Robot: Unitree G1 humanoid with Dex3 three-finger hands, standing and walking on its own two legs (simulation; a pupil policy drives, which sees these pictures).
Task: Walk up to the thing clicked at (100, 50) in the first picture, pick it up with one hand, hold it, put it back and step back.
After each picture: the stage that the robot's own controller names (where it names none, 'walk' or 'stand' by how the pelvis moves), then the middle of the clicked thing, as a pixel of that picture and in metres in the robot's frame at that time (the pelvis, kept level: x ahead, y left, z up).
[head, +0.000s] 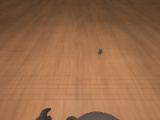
stand; (100, 51) +1.47 -0.22 -0.72
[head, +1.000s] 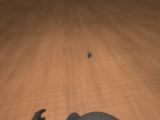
walk; (89, 55) +1.34 +0.12 -0.69
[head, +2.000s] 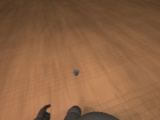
walk; (76, 72) +0.80 +0.30 -0.71
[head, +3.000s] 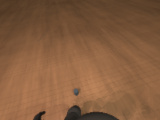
walk; (76, 92) +0.49 +0.23 -0.71
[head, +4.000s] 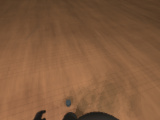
stand; (68, 103) +0.32 +0.20 -0.71
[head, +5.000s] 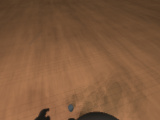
stand; (70, 108) +0.29 +0.20 -0.72
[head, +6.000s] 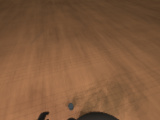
stand; (70, 106) +0.31 +0.20 -0.73
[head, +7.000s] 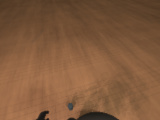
stand; (70, 106) +0.30 +0.21 -0.73
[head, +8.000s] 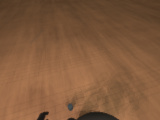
stand; (70, 107) +0.29 +0.21 -0.73
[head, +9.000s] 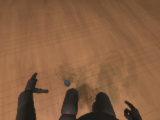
go down; (67, 83) +0.34 +0.21 -0.54
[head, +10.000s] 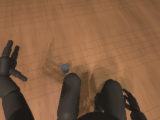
go down; (65, 69) +0.38 +0.24 -0.32
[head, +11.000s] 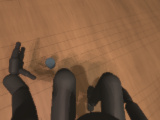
close in; (50, 63) +0.37 +0.26 -0.25
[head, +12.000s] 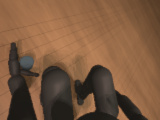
close; (27, 63) +0.37 +0.28 -0.22
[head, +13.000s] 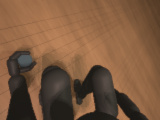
close; (25, 62) +0.37 +0.29 -0.22
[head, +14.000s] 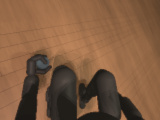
lift; (42, 64) +0.33 +0.26 -0.18
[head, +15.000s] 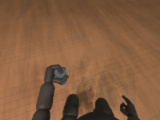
lift; (61, 76) +0.31 +0.19 +0.00
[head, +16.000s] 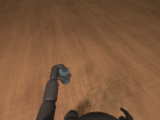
hold; (64, 75) +0.33 +0.18 +0.01
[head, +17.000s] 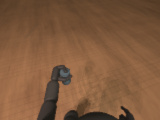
hold; (65, 76) +0.33 +0.18 +0.00
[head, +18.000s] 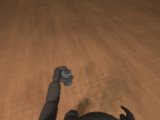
hold; (67, 77) +0.33 +0.17 -0.01
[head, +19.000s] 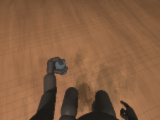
crouch; (61, 67) +0.38 +0.20 -0.06
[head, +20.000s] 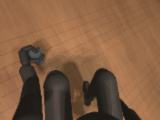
lower; (37, 56) +0.41 +0.28 -0.19
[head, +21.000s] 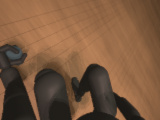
lower; (16, 56) +0.41 +0.30 -0.22
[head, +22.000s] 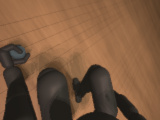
lower; (19, 55) +0.40 +0.30 -0.22
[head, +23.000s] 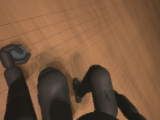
lower; (20, 55) +0.40 +0.30 -0.22
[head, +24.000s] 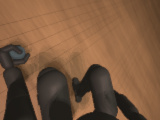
lower; (19, 56) +0.40 +0.30 -0.22
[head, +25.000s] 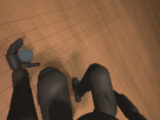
open; (25, 58) +0.39 +0.26 -0.22
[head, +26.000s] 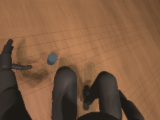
stand; (51, 59) +0.40 +0.24 -0.25
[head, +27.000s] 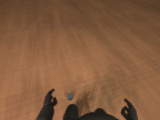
stand; (70, 97) +0.35 +0.18 -0.62
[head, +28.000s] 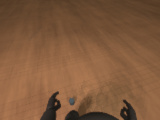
stand; (71, 101) +0.35 +0.19 -0.67
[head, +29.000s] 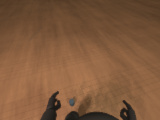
stand; (71, 102) +0.34 +0.18 -0.67
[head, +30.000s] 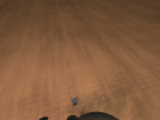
stand; (74, 102) +0.37 +0.18 -0.72
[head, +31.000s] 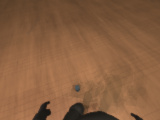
walk; (77, 88) +0.43 +0.17 -0.70
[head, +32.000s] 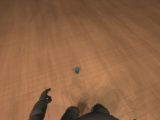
walk; (77, 70) +0.68 +0.17 -0.69
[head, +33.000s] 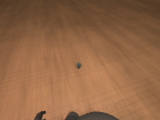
stand; (78, 65) +0.98 +0.21 -0.70
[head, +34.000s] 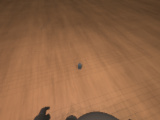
stand; (79, 66) +0.97 +0.18 -0.72
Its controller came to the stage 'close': yes
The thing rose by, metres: 0.72
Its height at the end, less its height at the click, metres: +0.00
